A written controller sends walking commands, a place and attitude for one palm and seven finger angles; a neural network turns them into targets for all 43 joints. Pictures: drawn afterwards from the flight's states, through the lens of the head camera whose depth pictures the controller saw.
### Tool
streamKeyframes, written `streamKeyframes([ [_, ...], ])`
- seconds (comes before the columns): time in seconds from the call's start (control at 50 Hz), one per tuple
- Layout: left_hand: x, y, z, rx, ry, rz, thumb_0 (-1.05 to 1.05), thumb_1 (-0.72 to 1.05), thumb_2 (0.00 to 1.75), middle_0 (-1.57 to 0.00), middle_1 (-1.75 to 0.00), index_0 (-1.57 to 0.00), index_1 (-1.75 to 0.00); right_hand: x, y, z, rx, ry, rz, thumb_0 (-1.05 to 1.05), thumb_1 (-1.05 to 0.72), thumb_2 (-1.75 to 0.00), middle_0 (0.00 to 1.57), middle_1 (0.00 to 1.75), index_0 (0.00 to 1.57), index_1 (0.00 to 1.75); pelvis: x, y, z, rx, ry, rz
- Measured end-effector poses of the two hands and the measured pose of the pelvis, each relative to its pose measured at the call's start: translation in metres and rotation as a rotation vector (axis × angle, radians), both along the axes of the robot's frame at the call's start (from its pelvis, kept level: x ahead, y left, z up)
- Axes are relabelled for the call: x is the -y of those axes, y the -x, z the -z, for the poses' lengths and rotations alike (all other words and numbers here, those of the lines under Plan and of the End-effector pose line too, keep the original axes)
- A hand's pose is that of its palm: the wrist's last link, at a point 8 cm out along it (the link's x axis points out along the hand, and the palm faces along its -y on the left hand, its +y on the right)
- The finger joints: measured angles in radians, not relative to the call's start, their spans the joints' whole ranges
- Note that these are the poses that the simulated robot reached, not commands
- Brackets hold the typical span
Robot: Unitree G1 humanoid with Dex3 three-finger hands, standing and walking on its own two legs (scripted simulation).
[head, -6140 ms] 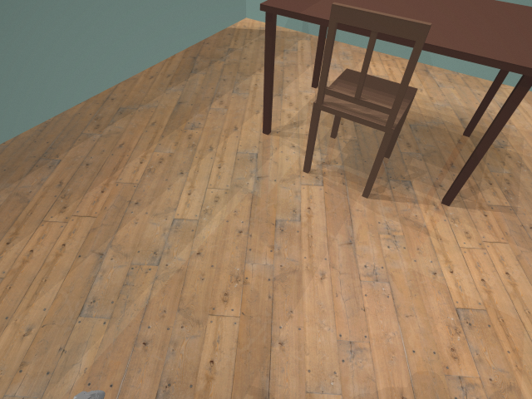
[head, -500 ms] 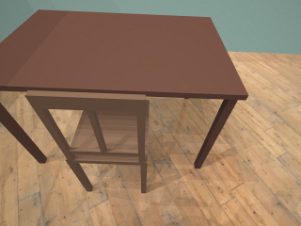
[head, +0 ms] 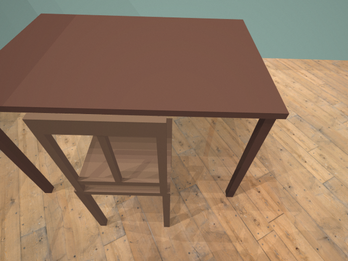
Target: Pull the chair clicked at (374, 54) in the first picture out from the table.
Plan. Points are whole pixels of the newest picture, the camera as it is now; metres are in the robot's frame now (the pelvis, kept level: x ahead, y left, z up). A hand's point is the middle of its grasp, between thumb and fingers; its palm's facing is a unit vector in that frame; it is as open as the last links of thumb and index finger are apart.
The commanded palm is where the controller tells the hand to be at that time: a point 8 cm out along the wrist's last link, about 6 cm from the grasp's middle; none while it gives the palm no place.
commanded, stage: look again from close up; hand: left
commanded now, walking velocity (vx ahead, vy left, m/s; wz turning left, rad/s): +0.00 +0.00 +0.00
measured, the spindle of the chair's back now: (111, 159) +0.42 +0.24 -0.11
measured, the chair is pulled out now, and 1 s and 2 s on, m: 0.00 0.00 0.00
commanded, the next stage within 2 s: raise the hand toward the chair's back in 0.38 s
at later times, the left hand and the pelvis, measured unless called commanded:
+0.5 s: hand out of the picture +0.00 +0.18 -0.17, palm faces +0.03 -0.98 -0.22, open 7.3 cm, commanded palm +0.10 +0.23 -0.07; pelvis +0.01 -0.01 +0.00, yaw +1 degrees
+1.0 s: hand out of the picture +0.13 +0.18 -0.07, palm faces +0.13 -0.99 -0.03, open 10.0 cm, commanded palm +0.12 +0.23 -0.06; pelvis -0.06 -0.03 -0.11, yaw +1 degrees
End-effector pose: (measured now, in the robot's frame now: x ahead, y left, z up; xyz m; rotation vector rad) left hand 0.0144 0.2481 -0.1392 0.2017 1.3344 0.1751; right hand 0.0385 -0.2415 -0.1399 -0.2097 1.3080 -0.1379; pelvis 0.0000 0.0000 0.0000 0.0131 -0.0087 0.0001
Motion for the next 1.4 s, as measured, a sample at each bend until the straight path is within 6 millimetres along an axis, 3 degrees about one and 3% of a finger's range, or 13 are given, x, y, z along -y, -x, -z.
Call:
streamKeyframes([
  [0.24, 0.008, -0.001, 0.001, -0.01, 0.012, -0.009, 0.0, 0.91, 0.9, -0.2, -0.3, -0.2, -0.3, -0.001, 0.001, 0.001, -0.02, -0.005, 0.003, 0.0, -0.9, -0.9, 0.2, 0.3, 0.2, 0.3, 0.002, -0.006, -0.001, 0.003, -0.003, -0.004],
  [0.5, 0.022, 0.016, 0.004, -0.048, 0.027, -0.033, 0.0, 0.91, 0.9, -0.2, -0.3, -0.2, -0.3, -0.005, 0.003, 0.004, -0.033, -0.024, -0.001, 0.0, -0.9, -0.9, 0.2, 0.3, 0.2, 0.3, 0.006, -0.008, 0.0, -0.002, 0.003, -0.009],
  [0.54, 0.02, -0.009, -0.013, 0.133, 0.028, -0.109, 0.01, 0.91, 0.9, -0.2, -0.3, -0.21, -0.3, -0.004, -0.005, -0.001, 0.062, -0.01, 0.001, 0.0, -0.9, -0.9, 0.2, 0.3, 0.2, 0.3, 0.006, -0.005, 0.001, -0.005, 0.003, -0.006],
  [0.66, 0.022, -0.119, -0.101, 0.882, 0.01, -0.081, 0.01, 0.85, 0.87, -0.2, -0.29, -0.2, -0.29, 0.008, -0.05, -0.012, 0.432, 0.017, -0.003, 0.01, -0.9, -0.9, 0.2, 0.3, 0.2, 0.3, 0.009, 0.013, 0.017, -0.069, -0.007, -0.029],
  [0.72, 0.022, -0.15, -0.122, 1.181, 0.046, 0.009, 0.01, 0.8, 0.85, -0.19, -0.28, -0.19, -0.28, 0.018, -0.074, -0.013, 0.555, 0.033, -0.03, 0.01, -0.9, -0.9, 0.2, 0.3, 0.2, 0.3, 0.015, 0.027, 0.036, -0.143, 0.0, -0.014],
  [0.8, 0.033, -0.146, -0.113, 1.385, 0.132, 0.179, 0.0, 0.73, 0.82, -0.18, -0.27, -0.18, -0.27, 0.032, -0.101, -0.01, 0.69, 0.049, -0.075, 0.01, -0.9, -0.9, 0.2, 0.3, 0.2, 0.3, 0.022, 0.044, 0.069, -0.216, 0.003, -0.001],
  [0.92, 0.028, -0.098, -0.064, 1.241, 0.174, 0.1, 0.0, 0.59, 0.76, -0.17, -0.25, -0.18, -0.25, 0.035, -0.12, -0.002, 0.78, 0.078, -0.109, 0.01, -0.9, -0.9, 0.2, 0.3, 0.2, 0.3, 0.026, 0.057, 0.1, -0.236, 0.017, -0.012],
  [0.98, 0.021, -0.084, -0.066, 1.252, 0.111, 0.07, 0.01, 0.52, 0.73, -0.17, -0.24, -0.17, -0.24, 0.027, -0.116, 0.006, 0.768, 0.082, -0.13, 0.01, -0.9, -0.9, 0.2, 0.3, 0.2, 0.3, 0.027, 0.06, 0.105, -0.238, 0.036, -0.021],
  [1.02, 0.019, -0.084, -0.074, 1.302, 0.086, 0.093, 0.01, 0.47, 0.71, -0.16, -0.23, -0.16, -0.23, 0.02, -0.11, 0.015, 0.743, 0.075, -0.144, 0.01, -0.9, -0.9, 0.2, 0.3, 0.2, 0.3, 0.027, 0.062, 0.108, -0.243, 0.049, -0.025],
  [1.08, 0.019, -0.097, -0.084, 1.361, 0.102, 0.154, 0.01, 0.4, 0.68, -0.15, -0.22, -0.15, -0.22, 0.009, -0.095, 0.031, 0.69, 0.05, -0.144, 0.01, -0.9, -0.9, 0.2, 0.3, 0.2, 0.3, 0.026, 0.066, 0.111, -0.25, 0.064, -0.028],
  [1.16, 0.021, -0.119, -0.084, 1.315, 0.168, 0.2, 0.01, 0.31, 0.64, -0.14, -0.21, -0.14, -0.21, -0.001, -0.069, 0.045, 0.61, 0.017, -0.096, 0.01, -0.9, -0.9, 0.2, 0.3, 0.2, 0.3, 0.021, 0.068, 0.108, -0.255, 0.068, -0.022],
  [1.28, 0.014, -0.132, -0.085, 1.239, 0.169, 0.161, 0.0, 0.17, 0.58, -0.13, -0.19, -0.13, -0.19, -0.004, -0.039, 0.046, 0.531, 0.018, -0.017, 0.01, -0.9, -0.9, 0.2, 0.3, 0.21, 0.3, 0.012, 0.063, 0.097, -0.262, 0.057, -0.003],
  [1.4, 0.001, -0.133, -0.09, 1.281, 0.134, 0.156, 0.0, 0.03, 0.52, -0.12, -0.17, -0.12, -0.16, 0.002, -0.034, 0.041, 0.51, 0.062, -0.023, 0.01, -0.9, -0.9, 0.2, 0.3, 0.2, 0.3, 0.002, 0.059, 0.095, -0.272, 0.061, -0.001],
])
